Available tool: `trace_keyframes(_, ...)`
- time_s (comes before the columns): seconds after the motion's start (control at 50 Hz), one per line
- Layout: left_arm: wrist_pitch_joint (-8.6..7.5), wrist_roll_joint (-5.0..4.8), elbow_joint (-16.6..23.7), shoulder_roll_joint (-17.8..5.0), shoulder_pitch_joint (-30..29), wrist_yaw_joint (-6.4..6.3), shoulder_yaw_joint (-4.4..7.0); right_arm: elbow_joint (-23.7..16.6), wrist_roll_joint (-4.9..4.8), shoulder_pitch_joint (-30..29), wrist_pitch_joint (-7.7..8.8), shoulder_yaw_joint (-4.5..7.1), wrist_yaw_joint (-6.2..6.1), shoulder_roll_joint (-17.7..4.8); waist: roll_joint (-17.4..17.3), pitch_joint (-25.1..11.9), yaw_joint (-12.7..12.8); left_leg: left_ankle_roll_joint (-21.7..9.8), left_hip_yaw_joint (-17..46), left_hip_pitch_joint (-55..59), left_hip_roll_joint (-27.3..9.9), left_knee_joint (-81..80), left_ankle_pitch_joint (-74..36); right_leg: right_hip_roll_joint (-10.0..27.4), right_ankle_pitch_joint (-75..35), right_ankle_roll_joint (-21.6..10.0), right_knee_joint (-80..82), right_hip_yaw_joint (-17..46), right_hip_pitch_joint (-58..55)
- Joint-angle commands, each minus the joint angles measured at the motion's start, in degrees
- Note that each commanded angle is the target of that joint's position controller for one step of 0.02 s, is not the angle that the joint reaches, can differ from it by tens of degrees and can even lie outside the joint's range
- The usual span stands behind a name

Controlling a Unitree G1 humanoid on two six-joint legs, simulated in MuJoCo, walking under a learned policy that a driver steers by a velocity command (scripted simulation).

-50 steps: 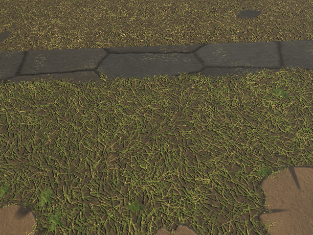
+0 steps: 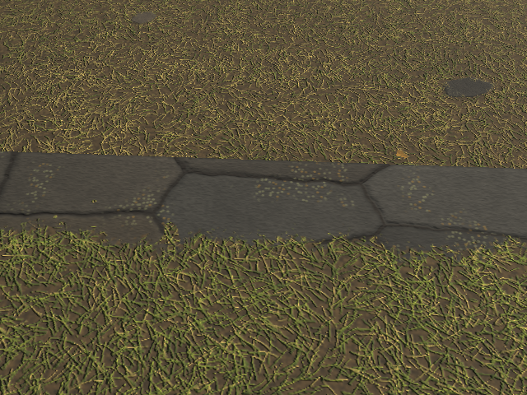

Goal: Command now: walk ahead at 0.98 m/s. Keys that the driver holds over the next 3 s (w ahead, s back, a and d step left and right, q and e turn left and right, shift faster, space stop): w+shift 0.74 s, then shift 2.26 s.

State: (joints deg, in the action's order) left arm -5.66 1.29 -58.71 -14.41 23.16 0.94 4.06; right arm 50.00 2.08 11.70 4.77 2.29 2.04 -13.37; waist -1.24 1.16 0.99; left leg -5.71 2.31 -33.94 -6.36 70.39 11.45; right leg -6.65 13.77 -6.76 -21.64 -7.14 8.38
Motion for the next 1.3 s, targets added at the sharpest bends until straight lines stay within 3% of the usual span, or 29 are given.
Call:
trace_keyframes(0.02,-2.22,-0.72,3.36,-3.13,-1.08,0.16,-0.32,-4.78,0.7,-3.42,-0.88,-0.66,0.99,-1.25,1.67,7.94,-2.41,1.88,-1.89,-9.3,-3.53,-7.05,-6.96,14.71,1.45,-5.44,19.49,15.84,5.61)
trace_keyframes(0.16,-3.15,-1.61,1.45,-6.29,7.02,-0.39,-0.88,-9.7,-1.0,-17.9,0.04,-1.89,1.48,-2.54,2.91,8.33,1.43,-0.8,-10.44,2.59,3.49,-37.69,-23.69,14.07,-41.62,-1.5,22.16,5.77,-7.32)
trace_keyframes(0.2,-2.42,-0.7,1.37,-8.72,7.24,-1.16,-0.71,-9.48,-0.65,-15.91,0.07,-1.14,0.71,-4.74,6.05,3.58,-0.41,-2.07,-11.88,5.97,7.88,-39.22,-16.82,15.8,-63.74,-0.65,14.06,4.76,-16.68)
trace_keyframes(0.24,-0.77,0.96,1.09,-11.47,5.72,-2.32,-0.01,-6.06,-0.79,-2.07,-0.09,0.5,-0.66,-8.46,9.58,-5.08,-7.89,-3.92,-9.73,19.2,10.67,-38.88,-7.75,18.0,-74.43,-0.47,-4.71,4.8,-19.39)
trace_keyframes(0.26,0.13,1.31,1.56,-12.02,3.13,-2.65,0.31,-2.11,-0.59,10.17,-0.33,1.65,-1.59,-10.33,8.75,-10.27,-13.88,-4.94,-9.13,30.96,9.97,-41.57,-5.68,17.09,-68.77,-0.46,-20.36,3.61,-15.29)
trace_keyframes(0.28,0.11,1.46,2.83,-8.68,2.46,-2.43,-0.23,-0.03,0.59,20.38,-0.66,3.14,-2.69,-14.39,5.18,-16.32,-16.63,-6.64,0.99,45.61,0.27,-37.43,8.79,13.76,-49.04,-1.11,-40.77,3.73,-2.1)
trace_keyframes(0.3,-1.05,-2.45,5.11,1.31,10.33,-0.56,-2.21,-0.27,1.57,17.92,-0.62,4.34,-2.23,-17.83,-17.03,-23.99,-6.78,-14.41,36.96,62.5,-16.52,-46.84,23.18,1.65,8.73,2.07,-65.44,7.6,23.47)
trace_keyframes(0.32,-1.74,-2.67,5.92,-5.14,5.5,-1.08,-1.31,-0.55,0.54,13.98,-0.71,4.32,-1.0,-14.16,-7.48,-21.52,-8.28,-14.54,43.37,60.29,-14.86,-54.5,25.62,3.97,7.8,-0.21,-68.19,13.05,32.17)
trace_keyframes(0.36,-1.95,-1.82,8.77,-4.64,-4.75,-1.06,-1.52,0.99,0.49,8.37,0.55,2.68,-0.69,-6.62,3.52,-5.09,-5.22,-10.94,25.61,41.29,-10.96,-57.06,11.5,9.66,0.93,-0.86,-60.12,12.23,33.0)
trace_keyframes(0.44,1.28,1.23,10.87,-0.15,-6.55,1.41,-2.71,4.42,-0.95,9.14,2.41,1.05,-1.42,-3.34,0.42,2.36,1.25,-6.58,12.21,23.81,-4.27,-63.31,7.96,14.05,0.08,1.59,-50.21,11.88,28.51)
trace_keyframes(0.52,1.32,1.33,16.88,-1.54,-20.99,2.37,-3.64,4.84,-1.76,12.18,3.48,1.1,-0.58,-5.1,0.59,8.55,-0.66,-5.91,2.1,19.34,0.44,-68.62,-7.7,15.13,-13.26,3.51,-31.85,5.35,31.56)
trace_keyframes(0.64,0.75,0.06,19.56,-3.1,-28.87,2.31,-4.24,6.9,-2.36,19.05,3.64,0.98,-1.31,-8.91,-1.29,6.8,-3.12,-2.54,-4.24,35.26,-1.51,-68.54,-46.23,8.08,-24.3,-0.12,-10.72,-1.49,21.01)
trace_keyframes(0.7,0.75,0.36,16.67,-7.64,-15.52,0.46,-2.26,7.19,-0.28,18.14,1.62,1.63,-3.18,-12.97,-6.69,-3.73,4.87,-1.61,-5.07,42.95,-4.84,-46.41,-70.62,2.53,-10.73,-2.65,-11.06,-0.42,6.89)
trace_keyframes(0.74,1.24,1.25,10.08,-13.0,7.14,-1.57,0.43,5.51,0.28,14.8,0.45,1.6,-3.73,-11.52,-4.16,-14.86,14.25,-1.6,-5.69,28.27,-1.87,-12.62,-50.35,10.3,1.63,-5.14,-11.77,8.48,-18.71)
trace_keyframes(0.76,1.14,3.47,10.06,-17.88,6.53,-1.73,1.66,3.4,-2.42,22.97,1.01,-0.58,-2.16,0.09,14.84,-21.18,4.95,1.05,-3.65,4.32,9.29,12.74,11.91,29.48,1.6,-12.45,-8.04,38.7,-35.94)
trace_keyframes(0.78,1.2,1.39,10.02,-14.76,5.74,-0.51,1.7,2.8,-3.81,20.23,1.79,0.54,-2.9,-6.39,9.61,-25.0,7.32,0.22,4.16,-3.66,11.46,20.36,15.61,30.49,-8.23,-14.94,0.06,52.5,-37.46)
trace_keyframes(0.8,0.55,0.94,9.66,-11.57,0.25,-0.44,1.03,0.65,-3.67,12.86,2.02,0.61,-3.57,-6.86,4.97,-13.38,4.78,0.36,4.03,-7.18,7.12,18.06,10.17,28.17,-22.6,-12.5,-0.23,39.22,-28.41)
trace_keyframes(0.86,-0.85,0.23,7.64,-2.6,-3.36,-0.47,-1.45,0.08,-1.04,9.98,0.43,0.02,-2.8,-3.76,-0.08,-2.1,-1.03,1.85,2.81,0.46,4.2,6.07,8.2,21.38,-46.17,-7.03,2.87,20.16,-5.51)
trace_keyframes(0.88,-1.49,3.45,6.77,-0.68,-3.83,0.07,-1.91,-2.06,5.86,11.11,0.64,-2.06,0.55,-1.3,3.9,-8.25,-2.29,3.55,5.12,0.89,1.28,7.43,12.75,22.89,-55.36,-12.48,2.8,19.12,-6.86)
trace_keyframes(0.98,-3.91,2.71,8.91,-7.89,-9.9,1.3,0.58,-6.04,0.86,1.0,0.82,-2.67,2.07,-1.99,3.92,-3.08,-3.74,8.73,-4.56,11.06,3.02,-24.58,-9.56,10.38,-50.66,-6.38,7.77,3.29,13.27)
trace_keyframes(1.04,-3.77,2.18,8.16,-10.61,-3.85,2.68,1.81,-6.32,-0.31,-4.3,0.31,-1.59,3.34,-6.16,3.98,-0.91,-2.08,7.32,-3.77,15.36,7.53,-35.32,-22.67,10.23,-45.77,-1.85,4.81,5.07,12.39)
trace_keyframes(1.1,-2.63,1.9,10.0,-10.93,-6.68,3.36,1.8,-3.95,0.1,-0.18,2.11,0.2,2.0,-9.52,3.63,-1.92,-6.27,5.08,-3.41,22.55,8.55,-36.88,-23.36,12.71,-49.09,2.05,-4.51,6.51,10.81)
trace_keyframes(1.14,-2.55,-0.15,11.61,-7.97,-7.03,3.91,0.38,-0.96,-1.07,10.04,3.44,1.49,0.41,-14.35,-2.16,-10.91,-9.16,-4.97,2.23,38.45,2.02,-40.29,-53.42,10.2,-45.63,8.18,-18.55,6.51,11.04)
trace_keyframes(1.16,-2.21,1.9,9.74,2.3,7.03,4.09,-2.83,-1.88,-1.63,11.73,2.77,0.77,0.44,-14.56,-14.75,-29.45,-4.16,-23.8,22.78,59.99,-16.21,-36.22,-77.35,5.5,4.89,14.26,-42.56,8.32,20.35)
trace_keyframes(1.18,-1.77,1.68,11.37,-4.66,3.32,3.67,-0.71,-0.3,0.92,19.28,2.1,1.3,0.24,-13.78,-8.94,-31.06,-8.67,-26.17,30.28,62.38,-18.18,-39.66,-73.82,1.74,32.52,16.39,-55.46,11.12,28.45)
trace_keyframes(1.2,-0.55,1.45,14.57,-6.95,-4.61,2.97,-0.47,0.53,1.13,16.62,2.76,2.81,-0.26,-16.16,-5.45,-20.26,-8.88,-20.33,25.23,52.8,-16.31,-42.96,-61.69,4.37,32.5,14.59,-58.76,12.36,33.57)
trace_keyframes(1.22,0.26,2.32,15.02,-8.69,-6.95,1.44,-0.3,-1.51,-0.45,7.72,2.78,2.27,-0.55,-13.3,-1.4,-12.83,-5.52,-16.52,20.07,41.26,-13.75,-45.69,-50.87,7.93,30.32,13.16,-54.72,11.92,32.85)
trace_keyframes(1.26,1.05,4.05,12.79,-3.14,-3.49,0.42,-2.54,-5.01,-2.96,-4.99,2.62,-1.71,0.14,-3.5,-1.76,-6.78,2.2,-10.7,13.27,16.66,-7.26,-51.74,-37.64,13.73,27.22,14.11,-41.58,13.11,17.38)
trace_keyframes(1.3,2.01,2.14,9.63,-2.11,4.49,2.06,-2.77,-7.41,-2.25,-12.06,2.72,-0.11,2.14,-9.32,-0.48,-7.31,7.93,-6.84,5.19,0.85,-1.23,-53.88,-30.48,12.28,16.81,16.71,-35.12,7.29,-0.67)
